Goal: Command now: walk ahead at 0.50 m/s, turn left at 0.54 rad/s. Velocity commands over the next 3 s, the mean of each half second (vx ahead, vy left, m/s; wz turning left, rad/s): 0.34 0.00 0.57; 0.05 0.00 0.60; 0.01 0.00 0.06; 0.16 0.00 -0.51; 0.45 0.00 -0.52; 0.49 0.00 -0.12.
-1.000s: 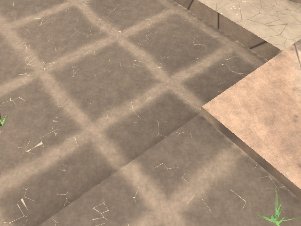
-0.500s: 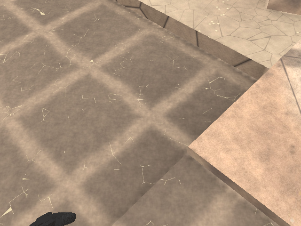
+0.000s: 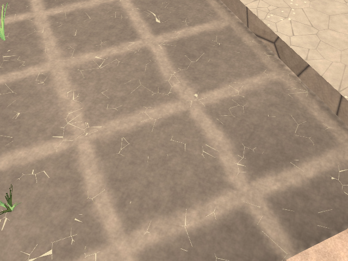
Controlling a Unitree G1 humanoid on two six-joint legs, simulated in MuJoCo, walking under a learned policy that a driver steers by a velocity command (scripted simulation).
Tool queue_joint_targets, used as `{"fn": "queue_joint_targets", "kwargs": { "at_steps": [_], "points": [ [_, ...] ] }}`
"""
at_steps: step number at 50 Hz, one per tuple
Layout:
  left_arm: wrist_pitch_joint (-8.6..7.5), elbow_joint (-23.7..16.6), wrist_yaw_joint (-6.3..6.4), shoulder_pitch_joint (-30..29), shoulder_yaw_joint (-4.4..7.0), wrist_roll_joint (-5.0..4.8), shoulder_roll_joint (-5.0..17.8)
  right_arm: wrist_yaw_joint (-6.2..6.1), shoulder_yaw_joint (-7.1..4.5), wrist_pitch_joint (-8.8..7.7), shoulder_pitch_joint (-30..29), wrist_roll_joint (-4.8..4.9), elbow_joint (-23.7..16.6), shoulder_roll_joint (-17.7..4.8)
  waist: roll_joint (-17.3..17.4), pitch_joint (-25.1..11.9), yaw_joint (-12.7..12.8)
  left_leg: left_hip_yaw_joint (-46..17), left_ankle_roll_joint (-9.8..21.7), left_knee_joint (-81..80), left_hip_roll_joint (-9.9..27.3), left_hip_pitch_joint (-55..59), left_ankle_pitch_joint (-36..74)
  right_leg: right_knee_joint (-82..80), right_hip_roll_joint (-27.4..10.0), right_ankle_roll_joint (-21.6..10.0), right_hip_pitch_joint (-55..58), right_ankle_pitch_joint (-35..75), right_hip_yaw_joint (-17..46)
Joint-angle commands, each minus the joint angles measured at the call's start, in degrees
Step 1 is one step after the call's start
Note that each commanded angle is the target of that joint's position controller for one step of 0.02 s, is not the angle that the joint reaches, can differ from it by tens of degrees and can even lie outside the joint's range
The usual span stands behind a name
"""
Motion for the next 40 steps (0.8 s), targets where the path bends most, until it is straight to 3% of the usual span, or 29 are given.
{"fn": "queue_joint_targets", "kwargs": {
  "at_steps": [1, 2, 3, 4, 5, 6, 7, 9, 11, 13, 15, 17, 19, 21, 23, 25, 26, 27, 28, 29, 30, 31, 32, 34, 37, 38, 40],
  "points": [
    [-0.02, -4.66, 0.47, -5.94, 2.5, -1.23, 11.38, -0.74, -5.35, 0.11, 18.55, 0.41, 0.6, -12.04, -4.05, -7.9, -13.34, 2.61, 5.18, -5.63, -5.77, 25.2, -1.3, 27.54, -11.93, -5.45, -9.59, 60.83, 2.18],
    [-0.68, -5.55, -0.02, 0.78, 0.85, 1.6, 5.62, -2.08, -6.72, 0.57, 19.94, 1.22, 0.99, -18.15, 11.89, -10.7, -9.0, -17.47, 11.3, -6.37, 5.6, 41.74, 1.44, 48.38, -4.77, -2.46, -30.02, 15.7, 2.4],
    [-3.13, -8.07, -1.12, 2.74, -0.79, 1.33, 2.44, -1.66, -5.64, -0.9, 18.02, 0.86, -2.2, -18.55, 16.49, -19.84, -5.72, -49.46, 22.45, -17.38, 15.64, 53.32, -10.27, 62.77, 5.04, -1.24, -47.26, -12.42, 15.0],
    [-4.89, -9.88, -1.77, -7.31, 0.5, -1.32, 8.12, -1.04, -4.25, -1.86, 19.41, 0.57, -2.03, -13.21, 6.69, -16.58, -10.47, -46.76, 18.61, -23.03, 14.81, 50.64, -9.93, 62.7, 1.86, -3.03, -52.8, -7.44, 21.39],
    [-5.45, -11.52, -1.82, -10.46, 0.46, -2.06, 8.13, -0.94, -3.8, -2.5, 16.52, 0.4, -1.88, -11.81, 3.2, -9.89, -8.64, -39.28, 16.05, -22.9, 13.21, 43.74, -6.03, 57.99, -0.4, -4.22, -53.57, -1.74, 21.19],
    [-5.25, -10.8, -1.32, -9.68, 0.44, -0.66, 7.51, -0.96, -3.2, -2.81, 12.36, 0.42, -2.73, -10.02, -1.57, -6.6, -5.65, -33.42, 14.18, -22.32, 11.46, 35.88, 0.58, 53.15, -2.82, -3.76, -49.98, 1.66, 21.37],
    [-4.64, -10.34, -1.0, -8.54, 0.85, 0.69, 8.05, -1.34, -2.71, -2.87, 9.5, 0.07, -3.65, -8.57, -0.83, -5.7, -3.78, -29.33, 13.45, -22.69, 10.06, 29.99, 5.76, 48.89, -4.52, -3.02, -45.41, 3.64, 21.73],
    [-2.99, -10.54, -0.91, -7.57, 1.2, 0.92, 7.99, -2.06, -2.4, -2.86, 7.25, -0.15, -4.84, -8.36, -0.35, -3.99, -1.76, -24.85, 12.51, -24.6, 7.46, 23.33, 11.77, 42.58, -5.25, -1.54, -40.67, 5.71, 21.22],
    [-2.03, -11.71, -0.49, -9.97, 0.61, 1.67, 6.1, -3.26, -2.97, -2.7, 8.39, -0.11, -4.6, -10.4, -0.97, -2.71, -1.93, -19.88, 11.62, -23.85, 5.76, 19.65, 25.09, 35.17, -3.79, 0.62, -39.64, 9.2, 19.27],
    [-1.61, -12.66, -0.63, -12.94, -0.58, 2.14, 3.08, -4.27, -3.63, -1.53, 9.33, 0.12, -4.03, -11.63, 0.64, -3.51, -2.75, -14.63, 9.04, -21.03, 2.15, 16.64, 31.19, 26.24, -1.22, 1.77, -35.75, 17.5, 17.72],
    [-1.88, -11.81, -1.49, -12.3, -0.49, 1.98, 3.94, -5.18, -3.65, -0.28, 9.66, -0.13, -4.34, -11.03, 2.05, -7.29, -3.4, -13.66, 6.96, -17.38, 1.05, 16.46, 31.91, 23.75, 0.83, 1.49, -31.9, 28.67, 17.6],
    [-2.36, -13.1, -2.35, -16.03, -0.18, 1.72, 5.2, -6.09, -3.29, 0.18, 11.89, 0.44, -3.57, -9.55, 2.3, -6.79, -4.93, -16.93, 5.66, -14.29, 1.0, 19.67, 22.83, 18.62, 1.38, 0.56, -35.53, 33.57, 20.09],
    [-2.77, -14.84, -2.91, -20.17, -0.56, 2.06, 4.69, -6.6, -3.26, 0.68, 12.31, 0.7, -3.41, -8.69, 2.31, -5.25, -6.29, -19.83, 4.48, -10.98, 0.33, 20.01, 12.27, 10.3, 2.1, 0.18, -35.12, 35.27, 21.64],
    [-2.88, -15.67, -3.33, -21.64, -0.33, 1.69, 4.89, -7.06, -3.59, 1.14, 13.16, 0.25, -3.23, -8.95, 2.95, -4.46, -6.88, -24.17, 3.8, -7.17, -0.42, 19.19, 2.31, 5.74, 3.27, 0.67, -31.66, 36.93, 22.69],
    [-2.81, -14.98, -2.9, -18.27, 0.23, 0.9, 6.1, -7.66, -3.36, 1.26, 11.89, -0.01, -4.1, -7.56, 4.99, -3.91, -5.48, -26.71, 3.14, -0.88, -0.77, 21.66, 1.43, 1.18, 1.28, 0.59, -30.9, 35.47, 25.12],
    [-3.33, -12.08, -2.18, -9.8, 0.63, 1.59, 5.56, -7.21, -2.54, 1.19, 11.88, -0.14, -4.39, -4.72, 3.19, -7.04, -2.52, -22.54, -0.28, 11.98, -5.57, 19.72, -5.44, -5.3, -1.9, -0.09, -18.18, 48.88, 23.71],
    [-3.43, -11.19, -2.15, -5.35, 0.92, 2.15, 7.13, -6.35, -1.33, 1.14, 14.38, -0.99, -4.89, -1.03, -5.45, -12.65, -2.47, -17.71, -2.61, 27.85, -9.85, 6.58, -32.2, 5.15, -10.03, -1.65, -0.74, 73.32, 28.85],
    [-3.09, -11.09, -2.18, -1.7, 0.78, 3.14, 7.34, -5.89, -0.72, 1.38, 24.51, 0.2, -3.89, -0.31, -12.91, -19.12, -4.69, -17.41, -5.78, 43.89, -12.82, -5.88, -48.06, 13.35, -21.06, -9.38, 12.91, 90.96, 39.55],
    [-2.14, -10.42, -2.76, -1.84, 1.63, 1.72, 10.53, -5.44, -1.05, 1.35, 28.21, 1.17, -5.38, -5.35, -15.66, -24.36, -6.37, -16.88, -8.16, 52.94, -9.25, -12.21, -42.11, 11.8, -27.32, -16.02, 15.12, 77.02, 50.09],
    [-1.03, -12.39, -2.43, -6.1, 1.45, 1.43, 8.61, -5.75, -2.26, 2.17, 23.37, 1.13, -5.22, -9.78, -11.06, -20.66, -4.98, -14.72, -9.73, 56.76, -5.97, -14.55, -36.18, 8.89, -25.09, -17.08, 8.76, 56.73, 47.35],
    [0.21, -14.07, -1.58, -9.86, 0.38, 2.19, 6.2, -6.38, -3.04, 3.48, 17.06, 0.98, -5.98, -11.66, -6.72, -16.11, -4.23, -12.26, -10.05, 56.43, -4.57, -14.84, -30.3, 5.01, -22.06, -15.9, 0.07, 38.74, 43.92],
    [1.11, -15.44, -0.86, -12.98, -0.57, 3.04, 4.73, -7.22, -3.53, 5.15, 13.28, 0.67, -6.6, -12.75, -4.25, -11.68, -3.94, -11.31, -10.04, 56.34, -3.49, -11.66, -25.48, 1.49, -20.07, -15.83, -10.9, 30.5, 40.38],
    [1.74, -15.4, -0.31, -14.51, -0.67, 3.64, 5.87, -7.63, -3.38, 6.23, 11.65, 0.07, -7.65, -11.96, -5.54, -7.96, -4.5, -10.01, -10.17, 56.78, -3.4, -8.08, -22.19, -1.27, -17.69, -15.65, -19.88, 28.79, 37.14],
    [2.2, -14.71, 0.51, -14.12, -0.7, 3.83, 6.81, -7.82, -2.78, 6.23, 13.14, -0.47, -8.6, -8.63, -9.04, -6.62, -5.08, -7.56, -10.41, 57.1, -3.93, -5.34, -19.57, -3.55, -13.39, -14.75, -24.4, 28.42, 29.1],
    [2.65, -13.4, 1.58, -10.36, -1.15, 3.04, 5.52, -8.18, -2.11, 5.46, 11.06, -0.03, -10.14, -6.58, -8.42, -9.18, -3.32, -7.87, -10.94, 58.29, -4.26, -9.76, -19.02, -2.51, -14.5, -16.3, -17.1, 34.93, 25.6],
    [2.77, -13.52, 1.69, -10.09, -1.3, 2.66, 5.08, -8.32, -2.47, 5.38, 11.07, 0.15, -10.15, -7.77, -6.95, -9.24, -3.44, -8.61, -11.34, 54.25, -3.99, -10.01, -16.03, -2.81, -13.64, -16.25, -16.06, 32.3, 23.68],
    [2.95, -13.26, 2.47, -8.66, -0.87, 2.18, 5.39, -8.12, -2.43, 5.13, 8.5, -0.43, -11.46, -7.24, -8.02, -9.04, -2.39, -9.32, -12.15, 51.74, -3.16, -13.04, -13.8, -3.37, -15.22, -16.45, -12.56, 26.91, 23.8]
  ]
}}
